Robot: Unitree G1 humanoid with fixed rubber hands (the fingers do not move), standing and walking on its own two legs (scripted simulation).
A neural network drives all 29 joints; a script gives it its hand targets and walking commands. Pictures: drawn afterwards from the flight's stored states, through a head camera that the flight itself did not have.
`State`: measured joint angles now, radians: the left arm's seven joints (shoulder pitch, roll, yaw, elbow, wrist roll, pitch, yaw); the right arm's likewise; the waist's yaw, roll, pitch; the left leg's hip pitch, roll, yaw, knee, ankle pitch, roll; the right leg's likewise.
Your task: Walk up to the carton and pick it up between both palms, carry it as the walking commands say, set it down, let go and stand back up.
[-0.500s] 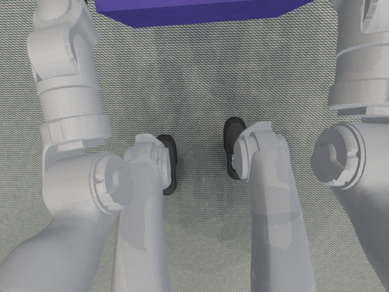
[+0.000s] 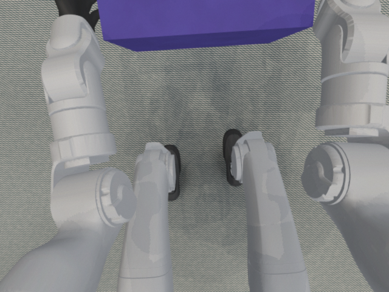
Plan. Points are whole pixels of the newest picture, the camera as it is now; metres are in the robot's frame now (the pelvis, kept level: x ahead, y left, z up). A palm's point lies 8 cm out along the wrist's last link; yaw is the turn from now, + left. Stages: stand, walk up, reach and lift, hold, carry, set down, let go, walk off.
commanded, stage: reach and lift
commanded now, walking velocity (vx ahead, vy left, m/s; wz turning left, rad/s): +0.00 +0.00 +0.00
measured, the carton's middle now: out of the picture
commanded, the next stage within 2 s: none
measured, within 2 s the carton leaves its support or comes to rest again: neither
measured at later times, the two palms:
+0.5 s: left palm (37, 9) +0.51 +0.16 +0.00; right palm out of the picture +0.52 -0.20 +0.01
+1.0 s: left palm out of the picture +0.49 +0.16 +0.09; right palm out of the picture +0.50 -0.20 +0.09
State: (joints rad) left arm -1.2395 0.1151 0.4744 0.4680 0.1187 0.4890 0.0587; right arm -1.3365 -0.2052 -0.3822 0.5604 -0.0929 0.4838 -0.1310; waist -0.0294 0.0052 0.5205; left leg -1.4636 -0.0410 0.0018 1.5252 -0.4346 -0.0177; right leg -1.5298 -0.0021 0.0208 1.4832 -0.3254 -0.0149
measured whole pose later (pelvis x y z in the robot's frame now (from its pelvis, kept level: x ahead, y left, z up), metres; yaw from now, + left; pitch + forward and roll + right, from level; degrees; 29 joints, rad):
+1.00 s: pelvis +0.10 +0.00 +0.14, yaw -1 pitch +27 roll +1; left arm -0.61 -0.11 0.52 0.43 0.32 0.41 -0.10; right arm -0.68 0.06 -0.46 0.50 -0.28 0.38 -0.03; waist -0.01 0.01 -0.05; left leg -1.02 -0.02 -0.03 0.85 -0.31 -0.01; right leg -1.08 0.01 0.01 0.82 -0.22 -0.02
